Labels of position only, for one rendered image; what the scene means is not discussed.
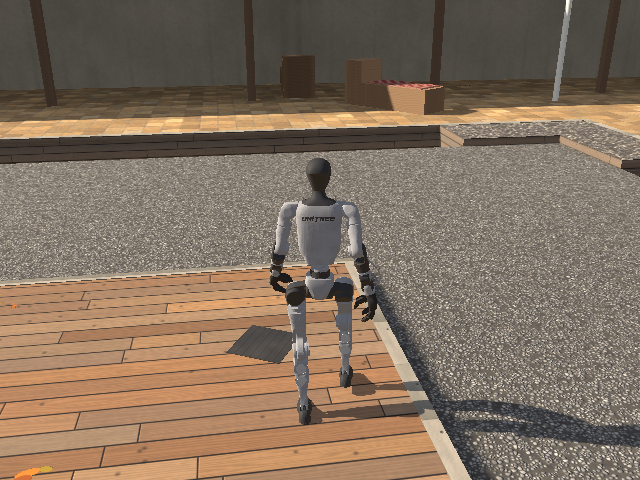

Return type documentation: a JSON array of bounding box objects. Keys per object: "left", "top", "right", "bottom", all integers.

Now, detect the robot right forearm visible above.
[{"left": 354, "top": 243, "right": 375, "bottom": 296}]

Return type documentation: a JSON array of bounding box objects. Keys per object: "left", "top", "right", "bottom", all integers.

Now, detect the robot right hand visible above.
[{"left": 354, "top": 293, "right": 377, "bottom": 322}]

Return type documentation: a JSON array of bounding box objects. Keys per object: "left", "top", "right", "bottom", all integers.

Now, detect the robot right thigh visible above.
[{"left": 333, "top": 277, "right": 354, "bottom": 331}]

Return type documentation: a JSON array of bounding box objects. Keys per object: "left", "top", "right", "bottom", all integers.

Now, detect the robot left forearm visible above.
[{"left": 270, "top": 241, "right": 285, "bottom": 277}]

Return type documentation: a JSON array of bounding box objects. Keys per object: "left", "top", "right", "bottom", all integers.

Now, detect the right robot upper arm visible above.
[{"left": 339, "top": 201, "right": 364, "bottom": 259}]

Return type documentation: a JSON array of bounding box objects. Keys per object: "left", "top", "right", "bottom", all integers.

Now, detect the robot left hand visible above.
[{"left": 269, "top": 273, "right": 293, "bottom": 293}]

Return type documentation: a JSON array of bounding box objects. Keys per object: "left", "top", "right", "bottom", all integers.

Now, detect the left robot shin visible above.
[{"left": 292, "top": 343, "right": 309, "bottom": 410}]

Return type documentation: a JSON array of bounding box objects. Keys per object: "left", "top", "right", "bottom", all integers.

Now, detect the left robot upper arm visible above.
[{"left": 274, "top": 201, "right": 299, "bottom": 255}]

